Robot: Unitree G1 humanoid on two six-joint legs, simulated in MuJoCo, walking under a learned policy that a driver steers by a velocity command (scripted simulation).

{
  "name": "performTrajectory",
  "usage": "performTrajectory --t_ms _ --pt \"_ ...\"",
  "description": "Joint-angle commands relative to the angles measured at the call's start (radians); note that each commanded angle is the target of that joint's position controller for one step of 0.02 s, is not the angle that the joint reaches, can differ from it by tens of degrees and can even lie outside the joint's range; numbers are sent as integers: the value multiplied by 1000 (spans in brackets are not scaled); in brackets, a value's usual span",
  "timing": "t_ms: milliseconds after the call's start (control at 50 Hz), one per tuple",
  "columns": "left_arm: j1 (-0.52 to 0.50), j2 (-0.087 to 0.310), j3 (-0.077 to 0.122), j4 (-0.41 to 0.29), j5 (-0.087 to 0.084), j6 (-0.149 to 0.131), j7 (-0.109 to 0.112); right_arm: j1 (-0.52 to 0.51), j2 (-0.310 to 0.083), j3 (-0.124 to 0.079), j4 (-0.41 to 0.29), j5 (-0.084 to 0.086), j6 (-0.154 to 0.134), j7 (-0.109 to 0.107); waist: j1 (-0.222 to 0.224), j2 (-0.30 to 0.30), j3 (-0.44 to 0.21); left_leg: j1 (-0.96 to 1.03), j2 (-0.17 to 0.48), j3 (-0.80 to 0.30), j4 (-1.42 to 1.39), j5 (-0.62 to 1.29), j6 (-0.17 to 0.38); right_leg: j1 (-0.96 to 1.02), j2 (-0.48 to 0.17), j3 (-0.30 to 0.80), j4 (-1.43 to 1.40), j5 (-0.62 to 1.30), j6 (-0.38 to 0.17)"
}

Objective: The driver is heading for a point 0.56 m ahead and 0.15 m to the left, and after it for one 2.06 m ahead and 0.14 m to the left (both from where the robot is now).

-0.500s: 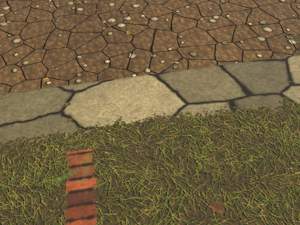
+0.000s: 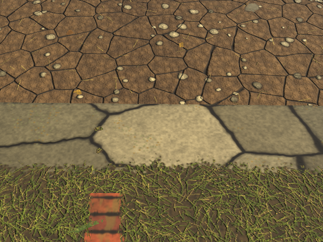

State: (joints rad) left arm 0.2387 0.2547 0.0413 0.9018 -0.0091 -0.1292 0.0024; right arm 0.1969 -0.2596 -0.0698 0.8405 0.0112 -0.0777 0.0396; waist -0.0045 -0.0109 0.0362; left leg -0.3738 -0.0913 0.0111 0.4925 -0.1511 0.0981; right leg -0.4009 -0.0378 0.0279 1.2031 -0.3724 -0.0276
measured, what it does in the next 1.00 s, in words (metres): walks ahead, turning left: right foot, then left foot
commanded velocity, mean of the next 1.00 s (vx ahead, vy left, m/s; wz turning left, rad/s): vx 0.43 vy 0.00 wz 0.49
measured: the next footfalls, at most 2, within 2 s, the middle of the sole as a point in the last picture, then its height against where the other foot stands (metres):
right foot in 0.38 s outside the picture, level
left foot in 0.88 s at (108, 220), level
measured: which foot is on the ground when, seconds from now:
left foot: down 0.00-0.40, up 0.42-0.86, down 0.88-1.00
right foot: up 0.00-0.36, down 0.38-0.88, up 0.90-1.00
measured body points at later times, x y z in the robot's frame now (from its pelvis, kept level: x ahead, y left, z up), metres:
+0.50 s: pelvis +0.28 -0.03 +0.00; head +0.31 -0.03 +0.45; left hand +0.38 +0.27 -0.09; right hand +0.42 -0.28 -0.12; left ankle +0.15 +0.06 -0.64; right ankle +0.37 -0.12 -0.73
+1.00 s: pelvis +0.47 +0.09 -0.01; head +0.51 +0.12 +0.44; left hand +0.40 +0.37 -0.14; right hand +0.77 -0.02 -0.09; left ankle +0.51 +0.21 -0.73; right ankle +0.45 -0.10 -0.65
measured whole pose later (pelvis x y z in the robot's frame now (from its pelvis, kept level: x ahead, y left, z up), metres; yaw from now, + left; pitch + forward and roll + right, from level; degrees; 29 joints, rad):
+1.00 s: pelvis +0.47 +0.09 -0.01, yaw +29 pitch +2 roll +0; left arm 0.23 0.30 0.04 0.87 -0.03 -0.04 -0.01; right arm 0.08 -0.24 -0.04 0.64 -0.02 -0.04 0.03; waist 0.03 -0.02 0.07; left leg -0.46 -0.02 0.06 0.55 -0.13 0.06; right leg -0.38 -0.05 0.02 1.14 -0.59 0.04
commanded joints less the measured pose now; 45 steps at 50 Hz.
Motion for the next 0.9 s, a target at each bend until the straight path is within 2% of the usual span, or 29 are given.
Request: performTrajectory --t_ms 20,60,100,120,160,200,260,320,340,360,380,400,420,440,460,480,500,540,560,640,680,740,800,820,840,860,880,900 --pt "-5 120 39 -93 14 -8 10 12 -98 -19 -76 -7 -11 -9 25 26 -102 233 271 -388 -272 186 199 -216 -84 61 -62 76 10" --pt "-24 99 39 -110 24 11 16 40 -124 -25 -75 0 -14 -22 29 43 -75 168 250 -331 -295 238 203 -213 -78 40 -154 120 40" --pt "-107 91 38 -144 28 18 21 84 -152 -33 -70 3 -12 -38 7 47 -45 146 229 -300 -304 253 189 -245 -61 27 -289 232 66" --pt "-149 84 36 -157 27 18 20 104 -154 -34 -67 5 -9 -44 -7 52 -39 142 213 -287 -300 241 173 -244 -48 27 -365 299 71" --pt "-221 66 30 -180 22 13 14 135 -149 -33 -63 9 -2 -51 -34 73 -33 133 180 -264 -284 194 139 -205 -15 24 -516 416 69" --pt "-285 59 25 -204 14 7 5 162 -150 -33 -57 12 3 -54 -60 91 -27 133 175 -277 -273 142 119 -161 14 17 -620 480 65" --pt "-343 81 27 -238 6 -3 -8 201 -147 -33 -45 17 11 -57 -77 98 -25 215 205 -348 -214 124 112 -150 33 38 -697 458 56" --pt "-326 116 37 -248 2 -20 -20 192 -155 -39 -54 14 23 -67 -52 119 -34 294 237 -432 -126 147 100 -98 42 53 -754 347 32" --pt "-275 129 43 -238 1 -26 -18 176 -155 -40 -62 13 27 -68 -24 137 -49 296 231 -445 -89 192 91 -28 47 42 -775 320 15" --pt "-173 154 56 -213 8 -30 -13 152 -137 -33 -76 11 28 -65 29 134 -105 270 186 -425 2 264 67 128 41 32 -809 334 -15" --pt "-18 201 71 -193 23 -32 -5 123 -94 -16 -102 -1 23 -58 104 85 -234 155 132 -362 229 220 33 393 -84 130 -765 333 -78" --pt "127 285 96 -172 38 -18 2 249 -31 3 -119 18 13 -56 92 -171 -402 -195 -11 -218 571 -111 -49 799 -319 499 -775 216 -234" --pt "132 224 83 -162 13 -7 -5 285 -79 4 -122 27 8 -55 75 -295 -409 -370 27 -209 738 -444 -57 825 -410 742 -861 39 -266" --pt "76 143 62 -182 5 0 -2 212 -164 -18 -117 31 13 -54 88 -162 -256 -428 85 -214 812 -368 -62 687 -373 626 -883 -41 -220" --pt "21 118 52 -192 10 9 -1 141 -170 -23 -131 22 21 -55 78 -70 -152 -411 124 -170 811 -285 -69 539 -328 482 -907 20 -181" --pt "-23 101 44 -187 13 15 -3 101 -154 -24 -145 11 24 -53 56 -43 -73 -386 151 -155 764 -230 -72 409 -283 382 -945 107 -167" --pt "-46 85 37 -182 20 14 -4 98 -136 -28 -150 9 30 -49 30 -63 -42 -347 181 -150 726 -196 -70 331 -248 302 -976 166 -152" --pt "-55 94 42 -168 19 6 -10 113 -88 -21 -156 18 43 -43 10 -92 -26 -303 202 -121 693 -157 -73 253 -216 191 -1028 243 -155" --pt "-52 105 47 -160 17 1 -12 103 -79 -20 -168 17 47 -42 7 -85 -23 -314 209 -119 675 -130 -78 248 -216 151 -1044 290 -165" --pt "-30 146 61 -133 16 0 -9 36 -73 -17 -203 13 46 -35 15 -52 -26 -368 217 -118 516 39 -92 301 -217 15 -1058 453 -169" --pt "-23 158 63 -126 14 8 -5 -19 -65 -13 -217 14 39 -23 34 -49 -17 -343 210 -88 396 140 -88 317 -197 -58 -1055 476 -149" --pt "-6 181 64 -114 7 30 9 -125 -46 -4 -257 2 32 -2 66 -46 18 -274 175 -6 227 212 -83 319 -185 -152 -998 653 -121" --pt "13 216 72 -105 -12 53 17 -151 -68 -14 -293 3 37 17 61 -78 -5 -220 139 34 150 133 -59 394 -212 -177 -906 785 -95" --pt "23 225 74 -101 -22 58 19 -136 -78 -20 -299 -2 37 19 47 -87 -27 -163 112 41 128 76 -40 403 -218 -170 -853 880 -91" --pt "23 234 76 -96 -31 63 21 -80 -96 -30 -291 -8 36 18 9 -93 -60 -79 80 47 90 45 -17 407 -217 -164 -773 966 -83" --pt "14 222 70 -93 -33 67 20 42 -128 -50 -257 -10 31 12 -63 -66 -119 86 49 47 -7 138 14 382 -187 -179 -629 953 -59" --pt "45 184 53 -92 -14 61 16 129 -190 -68 -233 -18 33 -8 -100 4 -189 313 110 -27 -30 465 51 243 -131 -203 -430 752 -11" --pt "137 61 8 -115 46 47 -6 155 -257 -61 -236 -46 37 -31 -30 269 -329 701 428 -366 113 1064 208 -130 -6 -189 -55 -236 54"
Keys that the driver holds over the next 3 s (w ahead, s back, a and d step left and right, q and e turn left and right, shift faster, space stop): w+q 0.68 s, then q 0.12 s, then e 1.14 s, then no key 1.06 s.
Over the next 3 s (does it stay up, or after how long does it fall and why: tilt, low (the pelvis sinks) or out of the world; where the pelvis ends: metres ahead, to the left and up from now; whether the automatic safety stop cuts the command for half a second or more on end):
stays up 0.55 0.05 0.01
